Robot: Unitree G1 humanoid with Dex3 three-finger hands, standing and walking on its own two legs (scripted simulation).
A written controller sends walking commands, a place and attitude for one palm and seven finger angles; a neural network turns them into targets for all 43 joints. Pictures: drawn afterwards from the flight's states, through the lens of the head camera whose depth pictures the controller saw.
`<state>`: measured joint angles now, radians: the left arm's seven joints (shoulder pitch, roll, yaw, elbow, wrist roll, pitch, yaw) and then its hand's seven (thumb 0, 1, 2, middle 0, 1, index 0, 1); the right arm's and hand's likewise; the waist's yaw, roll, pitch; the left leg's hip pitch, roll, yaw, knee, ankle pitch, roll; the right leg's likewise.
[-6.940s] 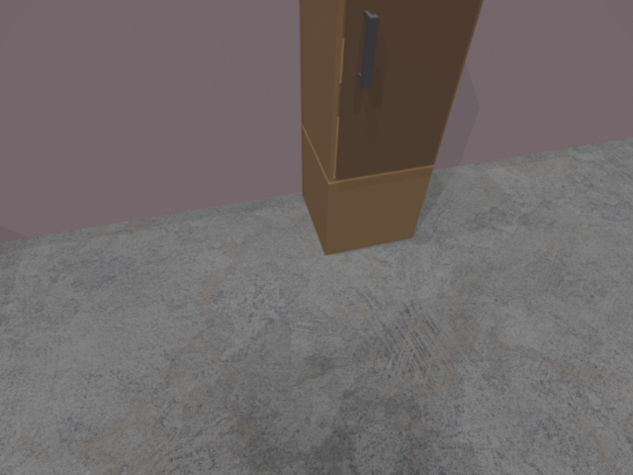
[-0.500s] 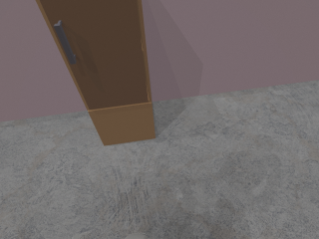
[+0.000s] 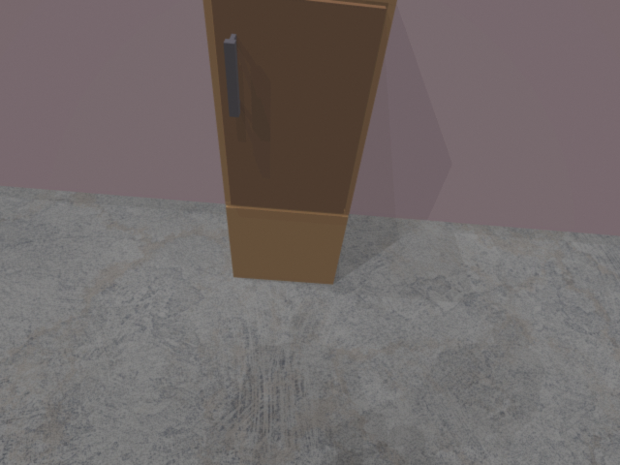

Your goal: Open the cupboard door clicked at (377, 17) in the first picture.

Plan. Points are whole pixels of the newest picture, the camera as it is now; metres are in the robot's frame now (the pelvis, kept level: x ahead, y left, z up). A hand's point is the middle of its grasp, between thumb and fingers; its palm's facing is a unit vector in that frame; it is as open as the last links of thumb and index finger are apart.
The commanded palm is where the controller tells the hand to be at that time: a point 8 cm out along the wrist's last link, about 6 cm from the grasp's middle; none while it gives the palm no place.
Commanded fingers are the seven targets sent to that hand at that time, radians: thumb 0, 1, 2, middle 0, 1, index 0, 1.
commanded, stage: take the last steps up to it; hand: left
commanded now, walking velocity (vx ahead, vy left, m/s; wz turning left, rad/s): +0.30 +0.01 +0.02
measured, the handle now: (234, 76) +0.87 +0.25 +0.08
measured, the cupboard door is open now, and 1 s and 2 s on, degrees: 0 0 0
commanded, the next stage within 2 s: come to a stop and stand still in 0.74 s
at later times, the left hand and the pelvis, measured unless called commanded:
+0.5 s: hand (242, 389) +0.27 +0.12 -0.17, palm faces +0.02 -0.98 -0.17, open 7.4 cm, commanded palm none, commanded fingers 0.00 0.90 0.90 -0.20 -0.30 -0.20 -0.30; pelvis +0.16 -0.04 -0.02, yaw +1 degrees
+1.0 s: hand (211, 392) +0.27 +0.18 -0.19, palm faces +0.08 -0.99 -0.15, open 7.4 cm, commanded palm none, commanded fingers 0.00 0.90 0.90 -0.20 -0.30 -0.20 -0.30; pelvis +0.31 +0.01 -0.01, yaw -1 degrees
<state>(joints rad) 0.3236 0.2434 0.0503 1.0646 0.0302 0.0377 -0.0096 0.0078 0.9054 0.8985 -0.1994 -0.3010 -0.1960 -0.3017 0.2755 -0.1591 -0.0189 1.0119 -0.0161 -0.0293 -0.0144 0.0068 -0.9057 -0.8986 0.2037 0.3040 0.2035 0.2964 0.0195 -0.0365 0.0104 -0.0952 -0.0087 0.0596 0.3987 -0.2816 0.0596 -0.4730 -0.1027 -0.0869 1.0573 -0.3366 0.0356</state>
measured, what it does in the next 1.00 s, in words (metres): walks ahead: right foot, then left foot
